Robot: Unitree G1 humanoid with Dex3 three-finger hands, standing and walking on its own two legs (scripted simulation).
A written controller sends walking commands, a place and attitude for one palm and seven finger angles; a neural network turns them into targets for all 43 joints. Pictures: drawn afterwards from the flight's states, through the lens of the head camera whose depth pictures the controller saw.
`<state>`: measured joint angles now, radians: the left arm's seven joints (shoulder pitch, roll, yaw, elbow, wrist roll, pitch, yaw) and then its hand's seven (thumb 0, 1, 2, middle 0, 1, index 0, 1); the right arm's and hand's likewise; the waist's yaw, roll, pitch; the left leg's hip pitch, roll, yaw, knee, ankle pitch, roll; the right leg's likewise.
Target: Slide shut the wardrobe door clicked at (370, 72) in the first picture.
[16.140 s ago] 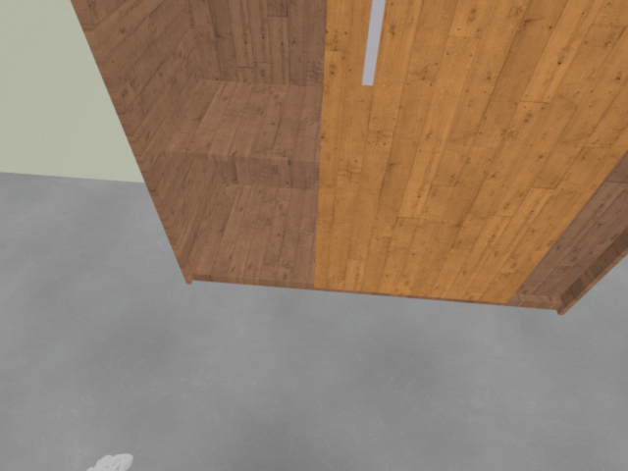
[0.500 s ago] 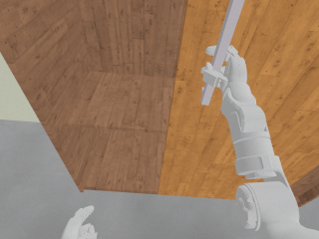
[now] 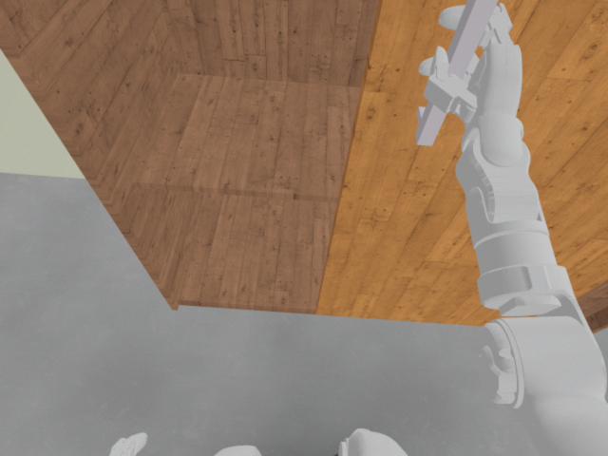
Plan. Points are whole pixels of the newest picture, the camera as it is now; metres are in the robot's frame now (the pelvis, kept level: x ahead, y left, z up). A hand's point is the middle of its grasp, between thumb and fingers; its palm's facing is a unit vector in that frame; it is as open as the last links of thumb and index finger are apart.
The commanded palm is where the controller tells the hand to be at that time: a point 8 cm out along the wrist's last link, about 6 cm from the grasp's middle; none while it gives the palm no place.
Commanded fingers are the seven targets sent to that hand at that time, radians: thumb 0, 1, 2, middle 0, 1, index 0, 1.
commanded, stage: step sideways, sliding the door along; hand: right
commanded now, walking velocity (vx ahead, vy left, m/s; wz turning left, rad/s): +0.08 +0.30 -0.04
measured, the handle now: (469, 10) +0.53 -0.14 +0.28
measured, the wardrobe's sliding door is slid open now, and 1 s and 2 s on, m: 0.47 0.32 0.10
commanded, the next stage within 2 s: none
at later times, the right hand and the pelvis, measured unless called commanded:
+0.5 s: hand (398, 78) +0.48 -0.07 +0.22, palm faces +0.25 +0.96 -0.08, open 6.4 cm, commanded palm +0.46 -0.05 +0.23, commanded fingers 0.00 -0.90 -0.90 0.45 1.40 0.45 1.40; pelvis +0.06 +0.12 -0.01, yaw -5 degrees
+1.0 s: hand (297, 73) +0.49 +0.04 +0.22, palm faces +0.16 +0.98 -0.08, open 6.5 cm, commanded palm +0.47 +0.06 +0.22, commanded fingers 0.00 -0.90 -0.90 0.45 1.40 0.45 1.40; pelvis +0.11 +0.19 +0.00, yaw -9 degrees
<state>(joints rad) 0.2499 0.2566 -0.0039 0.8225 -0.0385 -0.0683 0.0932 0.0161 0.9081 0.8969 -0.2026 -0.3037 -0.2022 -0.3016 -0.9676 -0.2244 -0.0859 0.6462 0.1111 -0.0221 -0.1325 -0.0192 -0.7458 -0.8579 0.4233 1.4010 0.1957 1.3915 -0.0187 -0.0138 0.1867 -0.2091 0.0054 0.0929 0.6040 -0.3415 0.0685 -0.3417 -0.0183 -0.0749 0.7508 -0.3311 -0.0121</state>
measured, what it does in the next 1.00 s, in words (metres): steps to the left: left foot, then right foot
